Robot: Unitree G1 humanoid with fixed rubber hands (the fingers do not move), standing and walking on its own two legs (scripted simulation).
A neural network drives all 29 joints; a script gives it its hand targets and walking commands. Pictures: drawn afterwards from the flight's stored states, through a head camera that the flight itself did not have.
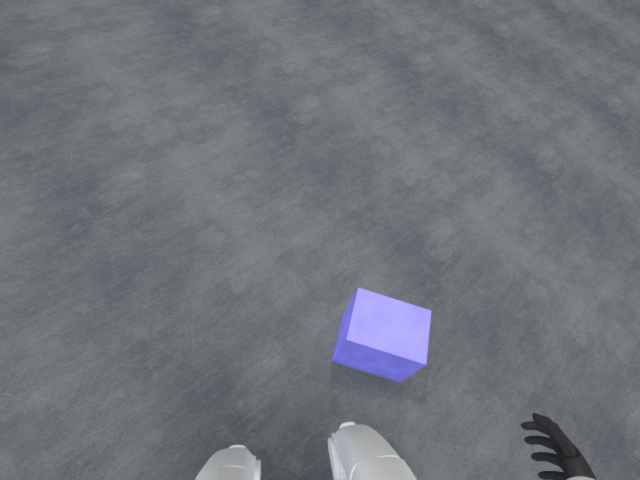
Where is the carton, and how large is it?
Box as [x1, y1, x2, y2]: [332, 288, 430, 381]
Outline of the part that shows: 358,288 342,315 332,360 396,381 401,381 423,366 426,362 430,310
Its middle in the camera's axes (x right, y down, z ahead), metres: +0.18 +0.30 +1.18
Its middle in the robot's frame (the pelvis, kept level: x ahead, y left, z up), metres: +0.51 -0.29 -0.65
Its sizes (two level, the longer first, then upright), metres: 0.229 0.166 0.212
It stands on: the floor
